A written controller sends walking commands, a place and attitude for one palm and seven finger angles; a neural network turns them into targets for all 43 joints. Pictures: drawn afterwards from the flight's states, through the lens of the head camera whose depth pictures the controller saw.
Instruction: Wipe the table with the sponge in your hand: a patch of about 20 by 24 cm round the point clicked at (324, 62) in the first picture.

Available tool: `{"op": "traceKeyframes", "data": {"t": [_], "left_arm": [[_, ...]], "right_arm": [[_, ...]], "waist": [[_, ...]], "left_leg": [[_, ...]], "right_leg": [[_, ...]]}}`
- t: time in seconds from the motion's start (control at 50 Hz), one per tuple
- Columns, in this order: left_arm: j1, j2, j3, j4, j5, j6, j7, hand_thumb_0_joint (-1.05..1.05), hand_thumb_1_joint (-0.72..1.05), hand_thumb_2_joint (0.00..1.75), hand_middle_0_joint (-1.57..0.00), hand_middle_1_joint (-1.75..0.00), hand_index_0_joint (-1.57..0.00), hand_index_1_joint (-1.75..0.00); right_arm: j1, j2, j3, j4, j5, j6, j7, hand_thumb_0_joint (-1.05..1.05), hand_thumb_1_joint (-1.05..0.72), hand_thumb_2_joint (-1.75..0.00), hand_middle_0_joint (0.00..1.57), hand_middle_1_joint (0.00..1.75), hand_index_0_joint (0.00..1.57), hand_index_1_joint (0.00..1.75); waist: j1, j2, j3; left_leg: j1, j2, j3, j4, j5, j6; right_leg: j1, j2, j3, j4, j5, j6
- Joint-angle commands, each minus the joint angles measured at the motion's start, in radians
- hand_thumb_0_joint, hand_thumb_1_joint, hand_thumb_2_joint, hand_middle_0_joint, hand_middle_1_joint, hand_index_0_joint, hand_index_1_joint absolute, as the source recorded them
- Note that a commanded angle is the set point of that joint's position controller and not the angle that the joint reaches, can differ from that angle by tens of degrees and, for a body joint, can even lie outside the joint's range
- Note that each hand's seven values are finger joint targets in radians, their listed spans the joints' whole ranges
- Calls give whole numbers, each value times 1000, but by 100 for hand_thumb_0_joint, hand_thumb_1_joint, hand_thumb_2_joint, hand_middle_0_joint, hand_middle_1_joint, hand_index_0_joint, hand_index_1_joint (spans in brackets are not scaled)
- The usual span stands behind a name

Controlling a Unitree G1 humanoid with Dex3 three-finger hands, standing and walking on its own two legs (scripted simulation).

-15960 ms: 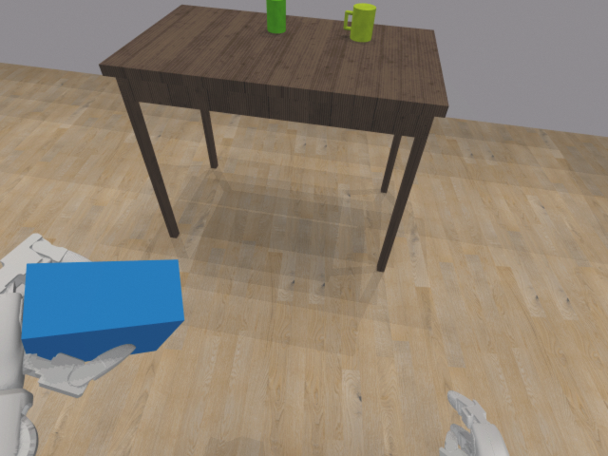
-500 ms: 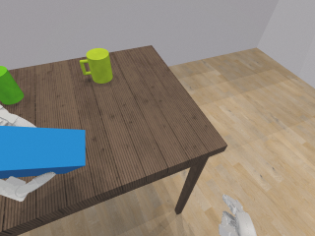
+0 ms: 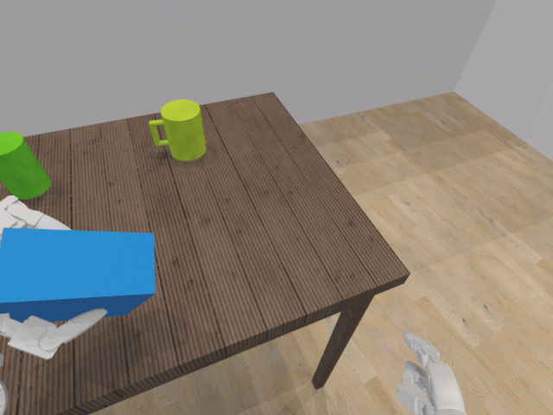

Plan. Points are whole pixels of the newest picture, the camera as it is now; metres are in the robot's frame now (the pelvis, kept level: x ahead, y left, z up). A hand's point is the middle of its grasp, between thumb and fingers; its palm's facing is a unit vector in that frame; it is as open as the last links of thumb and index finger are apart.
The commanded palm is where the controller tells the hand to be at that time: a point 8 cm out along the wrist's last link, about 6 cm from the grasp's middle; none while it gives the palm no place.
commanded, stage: come to a stop and stand still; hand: left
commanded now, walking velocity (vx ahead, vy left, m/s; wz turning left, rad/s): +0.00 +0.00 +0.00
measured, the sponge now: (99, 279) +0.23 +0.21 +0.15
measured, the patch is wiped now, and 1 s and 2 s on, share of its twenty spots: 0.00 0.00 0.00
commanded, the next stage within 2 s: look again from close up in 0.96 s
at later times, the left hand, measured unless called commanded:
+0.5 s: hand (8, 292) +0.20 +0.29 +0.16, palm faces +0.36 -0.84 -0.42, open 10.5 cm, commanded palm +0.14 +0.31 +0.18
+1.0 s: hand out of the picture +0.21 +0.30 +0.16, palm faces +0.36 -0.85 -0.39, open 10.5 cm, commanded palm +0.15 +0.33 +0.18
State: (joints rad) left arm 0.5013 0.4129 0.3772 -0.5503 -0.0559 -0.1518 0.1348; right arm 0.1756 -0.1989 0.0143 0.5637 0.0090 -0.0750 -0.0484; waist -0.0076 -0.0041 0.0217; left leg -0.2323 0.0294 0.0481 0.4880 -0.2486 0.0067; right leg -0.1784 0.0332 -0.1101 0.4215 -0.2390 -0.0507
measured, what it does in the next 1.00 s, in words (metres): shifts its weight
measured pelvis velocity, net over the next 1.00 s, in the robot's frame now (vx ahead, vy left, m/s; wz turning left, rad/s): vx -0.01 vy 0.05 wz -0.02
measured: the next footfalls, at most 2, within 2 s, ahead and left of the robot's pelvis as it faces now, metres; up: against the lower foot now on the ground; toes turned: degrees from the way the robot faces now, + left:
none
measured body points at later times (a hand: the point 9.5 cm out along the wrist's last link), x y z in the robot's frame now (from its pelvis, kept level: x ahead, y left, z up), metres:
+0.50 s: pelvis -0.03 +0.03 +0.00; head +0.00 +0.07 +0.45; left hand +0.18 +0.33 +0.18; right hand +0.14 -0.20 -0.07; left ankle +0.01 +0.11 -0.74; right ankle -0.01 -0.08 -0.74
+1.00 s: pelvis -0.01 +0.05 +0.00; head +0.01 +0.08 +0.45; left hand +0.18 +0.34 +0.18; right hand +0.18 -0.16 -0.06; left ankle +0.01 +0.11 -0.74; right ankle -0.01 -0.08 -0.74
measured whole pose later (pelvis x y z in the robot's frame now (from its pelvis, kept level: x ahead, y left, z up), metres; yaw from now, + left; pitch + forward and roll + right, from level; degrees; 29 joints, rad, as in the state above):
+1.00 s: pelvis -0.01 +0.05 +0.00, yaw -1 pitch -1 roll -1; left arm 0.42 0.39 0.37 -0.50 -0.04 -0.21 0.10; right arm 0.17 -0.18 0.03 0.55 0.00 -0.14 -0.02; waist 0.03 -0.04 0.08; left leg -0.22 -0.03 0.09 0.45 -0.22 0.08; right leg -0.18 -0.03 -0.07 0.40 -0.20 0.02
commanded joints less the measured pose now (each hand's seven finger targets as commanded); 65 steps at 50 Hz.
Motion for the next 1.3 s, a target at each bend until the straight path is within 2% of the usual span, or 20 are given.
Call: {"op": "traceKeyframes", "data": {"t": [0.0, 0.02, 0.04, 0.06, 0.08, 0.1, 0.12, 0.2, 0.26, 0.32, 0.42, 0.5, 0.56, 0.64, 0.72, 0.86, 1.04, 1.12, 1.14, 1.28], "left_arm": [[-37, 86, 74, -87, -16, -17, 18, 0, 10, 130, -120, -160, -120, -160], [-50, 85, 63, -93, -15, -13, 21, 0, 10, 130, -120, -160, -120, -160], [-1072, 815, 593, -240, 137, -110, 6, 0, 10, 130, -120, -160, -120, -160], [-518, 253, 208, 331, 53, -74, -43, 0, 10, 130, -120, -160, -120, -160], [-369, 202, 158, 152, 29, -94, -33, 0, 10, 130, -120, -160, -120, -160], [-310, 107, 61, 204, 13, -90, -33, 0, 10, 130, -120, -160, -120, -160], [-306, 14, -40, 102, -1, -100, -38, 0, 10, 130, -120, -160, -120, -160], [-273, 78, -30, -172, 16, -120, -15, 0, 10, 130, -120, -160, -120, -160], [-206, 171, 85, -198, 18, -124, 3, 0, 10, 130, -120, -160, -120, -160], [-158, 237, 194, -153, 8, -131, 13, 0, 10, 130, -120, -160, -120, -160], [-176, 180, 164, -108, 2, -148, 4, 0, 10, 130, -120, -160, -120, -160], [-189, 108, 70, -127, 11, -150, -14, 0, 10, 130, -120, -160, -120, -160], [-204, 64, 6, -146, 22, -137, -16, 0, 10, 130, -120, -160, -120, -160], [-234, 82, 20, -156, 31, -128, -5, 0, 10, 130, -120, -160, -120, -160], [-230, 160, 112, -177, 27, -127, 6, 0, 10, 130, -120, -160, -120, -160], [-150, 118, 81, -211, 7, -130, -15, 0, 10, 130, -120, -160, -120, -160], [-165, 85, 49, -111, 9, -105, -11, 0, 10, 130, -120, -160, -120, -160], [-207, 135, 83, -155, 18, -105, 3, 0, 10, 130, -120, -160, -120, -160], [-208, 97, 48, -150, 13, -109, -3, 0, 10, 130, -120, -160, -120, -160], [-157, 121, 73, -193, 8, -116, 3, 0, 10, 130, -120, -160, -120, -160]], "right_arm": [[-50, -122, -46, -135, 10, -35, -19, 0, -90, -90, 20, 30, 20, 30], [-61, -117, -43, -130, 12, -37, -24, 0, -90, -90, 20, 30, 20, 30], [85, -178, -90, -116, -29, -100, -22, 0, -90, -90, 20, 30, 20, 30], [4, -63, -44, -65, -9, -93, -11, 0, -90, -90, 20, 30, 20, 30], [-3, -108, -65, -132, -4, -100, -5, 0, -90, -90, 20, 30, 20, 30], [-1, -128, -62, -117, 6, -110, 2, 0, -90, -90, 20, 30, 20, 30], [-56, -119, -61, -120, 17, -119, 12, 0, -90, -90, 20, 30, 20, 30], [-72, -125, -59, -150, 2, -139, 38, 0, -90, -90, 20, 30, 20, 30], [-89, -130, -53, -160, -5, -144, 26, 0, -90, -90, 20, 30, 20, 30], [-94, -130, -49, -153, -6, -131, 8, 0, -90, -90, 20, 30, 20, 30], [-64, -113, -43, -155, 4, -138, -2, 0, -90, -90, 20, 30, 20, 30], [-32, -125, -48, -141, 1, -164, 11, 0, -90, -90, 20, 30, 20, 30], [-32, -134, -49, -130, -2, -174, 20, 0, -90, -90, 20, 30, 20, 30], [-49, -133, -44, -120, -8, -166, 19, 0, -90, -90, 20, 30, 20, 30], [-70, -123, -43, -129, -3, -150, 14, 0, -90, -90, 20, 30, 20, 30], [-54, -122, -47, -156, -5, -125, 21, 0, -90, -90, 20, 30, 20, 30], [-61, -130, -39, -145, -4, -104, 9, 0, -90, -90, 20, 30, 20, 30], [-86, -126, -42, -149, 4, -113, 2, 0, -90, -90, 20, 30, 20, 30], [-74, -131, -39, -146, -4, -110, 2, 0, -90, -90, 20, 30, 20, 30], [-68, -131, -51, -145, 1, -122, 3, 0, -90, -90, 20, 30, 20, 30]], "waist": [[3, 21, -157], [3, 21, -156], [42, -141, 97], [38, -133, -116], [68, -78, -49], [47, -14, -110], [47, 139, -183], [57, 6, -181], [48, -44, -112], [38, 28, -54], [38, 185, -63], [33, 76, -114], [26, 59, -121], [28, 79, -125], [34, 118, -135], [29, 135, -160], [25, 56, -96], [28, 62, -107], [26, 71, -107], [27, 99, -130]], "left_leg": [[8, 94, -97, -73, 255, 3], [21, 94, -99, -86, 243, 8], [-102, 61, 32, 58, 188, 20], [20, -29, -29, 15, 184, 19], [29, 17, -25, 3, 176, 7], [54, 5, -26, -45, 158, 12], [133, 21, -25, -71, 193, 31], [51, 46, -74, -83, 95, 43], [-12, 37, -107, -110, -66, 35], [-32, 45, -133, -145, -107, 27], [-120, 100, -148, -232, -167, 38], [-47, 86, -130, -171, -20, 33], [6, 80, -127, -157, 74, 18], [28, 77, -124, -156, 148, 4], [44, 74, -122, -144, 231, -21], [79, 89, -122, -134, 365, -44], [2, 77, -123, -188, 76, -20], [16, 63, -118, -167, 38, -4], [6, 57, -121, -173, 31, 2], [20, 56, -123, -144, 93, 4]], "right_leg": [[108, -132, 145, -45, 348, 22], [99, -127, 144, -49, 324, 27], [-143, -127, 193, -184, 319, 137], [-53, -184, 239, -95, 334, 11], [-39, -179, 299, -127, 440, 51], [36, -177, 248, -83, 396, 44], [36, -151, 220, -28, 312, 55], [67, -129, 203, -63, 74, 67], [4, -127, 204, -116, -122, 27], [-52, -114, 188, -120, -170, 16], [70, -81, 119, 6, -30, 27], [87, -91, 129, -26, 77, 32], [67, -85, 127, -33, 125, 35], [65, -81, 117, -24, 152, 36], [81, -81, 116, -12, 181, 30], [89, -74, 87, -3, 187, 29], [74, -81, 107, -64, 117, 37], [75, -96, 132, -82, 114, 33], [78, -92, 125, -87, 105, 31], [97, -106, 138, -75, 163, 23]]}}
